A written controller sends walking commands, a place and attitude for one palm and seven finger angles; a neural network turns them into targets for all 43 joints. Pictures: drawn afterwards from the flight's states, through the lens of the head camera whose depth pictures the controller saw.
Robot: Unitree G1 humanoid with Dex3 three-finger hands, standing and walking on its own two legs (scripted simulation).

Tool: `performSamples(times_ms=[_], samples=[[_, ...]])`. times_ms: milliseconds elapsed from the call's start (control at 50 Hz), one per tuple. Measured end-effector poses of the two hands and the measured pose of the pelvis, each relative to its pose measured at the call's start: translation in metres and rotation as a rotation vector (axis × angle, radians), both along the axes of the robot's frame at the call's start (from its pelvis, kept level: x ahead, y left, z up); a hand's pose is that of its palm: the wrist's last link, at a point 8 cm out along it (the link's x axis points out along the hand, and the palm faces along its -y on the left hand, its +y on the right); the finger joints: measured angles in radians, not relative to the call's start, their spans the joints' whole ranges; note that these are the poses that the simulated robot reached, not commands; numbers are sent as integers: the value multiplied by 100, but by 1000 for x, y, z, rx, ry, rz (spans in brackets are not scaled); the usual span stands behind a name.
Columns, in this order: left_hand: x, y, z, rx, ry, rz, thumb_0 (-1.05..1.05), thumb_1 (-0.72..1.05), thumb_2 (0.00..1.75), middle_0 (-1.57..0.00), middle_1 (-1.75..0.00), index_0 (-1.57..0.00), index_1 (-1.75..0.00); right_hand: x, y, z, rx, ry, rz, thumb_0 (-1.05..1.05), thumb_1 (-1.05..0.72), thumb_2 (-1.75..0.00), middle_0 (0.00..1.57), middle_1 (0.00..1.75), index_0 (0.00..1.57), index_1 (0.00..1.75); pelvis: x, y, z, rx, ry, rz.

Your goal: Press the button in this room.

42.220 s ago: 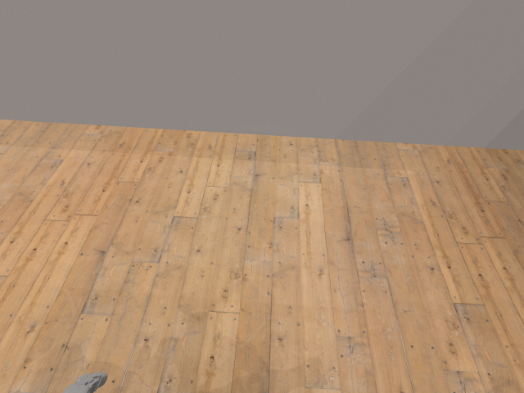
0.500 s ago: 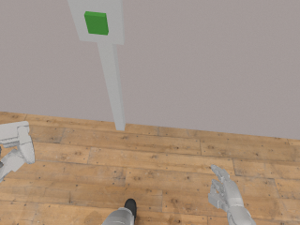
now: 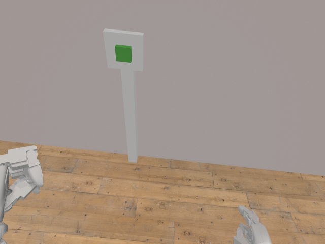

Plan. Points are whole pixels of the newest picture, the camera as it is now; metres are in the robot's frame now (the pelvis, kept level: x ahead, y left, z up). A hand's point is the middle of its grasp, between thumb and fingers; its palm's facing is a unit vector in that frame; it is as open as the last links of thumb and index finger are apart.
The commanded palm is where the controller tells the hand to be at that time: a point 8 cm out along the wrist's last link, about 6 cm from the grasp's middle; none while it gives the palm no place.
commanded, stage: stop stepping back and stand still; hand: left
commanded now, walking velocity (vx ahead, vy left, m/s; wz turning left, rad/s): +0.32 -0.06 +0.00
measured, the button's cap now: (123, 53) +0.82 +0.20 +0.09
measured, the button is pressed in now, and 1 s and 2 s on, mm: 0 0 0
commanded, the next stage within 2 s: let the arm hang, fingers relaxed in 0.62 s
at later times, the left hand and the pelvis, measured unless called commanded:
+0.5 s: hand (3, 232) +0.10 +0.23 +0.18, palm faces +0.39 -0.79 -0.47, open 3.1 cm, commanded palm +0.05 +0.27 +0.18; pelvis -0.08 -0.01 -0.02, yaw +0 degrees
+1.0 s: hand out of the picture +0.00 +0.18 -0.16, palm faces +0.08 -0.97 -0.24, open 3.2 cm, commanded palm none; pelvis -0.08 -0.01 -0.02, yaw +5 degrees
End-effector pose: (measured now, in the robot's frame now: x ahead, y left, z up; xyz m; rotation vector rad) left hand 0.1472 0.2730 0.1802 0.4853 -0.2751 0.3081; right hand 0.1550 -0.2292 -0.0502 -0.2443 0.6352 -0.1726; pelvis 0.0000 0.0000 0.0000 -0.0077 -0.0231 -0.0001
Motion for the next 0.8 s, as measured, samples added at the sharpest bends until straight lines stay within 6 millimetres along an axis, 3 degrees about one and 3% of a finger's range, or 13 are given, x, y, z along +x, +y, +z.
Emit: performSamples(times_ms=[80, 160, 300, 460, 560, 660, 720, 760, 800], samples=[[-34, 8, 18, 58, -68, 43, 2, 88, 89, -131, -150, -131, -150, -24, 7, -10, 27, 39, 27, 1, -90, -90, 20, 30, 20, 30, -23, -4, -1, 1, -1, 31], [-59, 18, 15, 6, -133, 81, 1, 89, 89, -131, -150, -131, -150, -48, 4, -19, -2, 106, 40, 1, -90, -90, 20, 30, 20, 30, -40, 1, -4, 27, 12, 2], [-60, 26, -14, -54, -132, 52, 1, 89, 90, -131, -150, -131, -150, -83, 6, -26, -49, 39, -15, 1, -90, -90, 20, 30, 20, 30, -75, 18, -22, 1, 9, 0], [-80, 4, 12, 65, -109, -21, 2, 89, 90, -131, -150, -131, -150, -129, 14, -32, 57, 107, -29, 1, -90, -90, 20, 30, 20, 30, -79, 0, -9, -14, 7, -9], [-87, -3, 6, 95, -89, 10, 1, 88, 89, -131, -150, -131, -150, -129, -6, -58, 36, 203, -8, 1, -90, -90, 21, 30, 20, 30, -87, -7, -19, -7, 8, 11], [-87, 6, 4, 42, -57, 54, 1, 88, 89, -131, -150, -131, -150, -118, -18, -41, -6, 183, -30, 1, -90, -90, 20, 30, 20, 30, -82, -4, -8, 16, 10, 4], [-85, 6, 1, 28, -69, 30, 1, 88, 89, -131, -150, -131, -150, -103, -21, -31, -50, 101, -30, 1, -90, -90, 20, 30, 20, 30, -78, 3, -13, -6, 9, 12], [-71, 11, -26, 8, 30, 19, 1, 89, 90, -131, -150, -131, -150, -94, -21, -36, -38, 103, 14, 1, -90, -90, 20, 30, 20, 30, -80, 8, -16, -5, 21, 41], [-54, 18, -81, -90, 267, 63, 0, 89, 90, -130, -149, -130, -149, -89, -21, -47, -18, 149, 50, 1, -90, -90, 20, 30, 20, 30, -83, 10, -16, -4, 32, 71]])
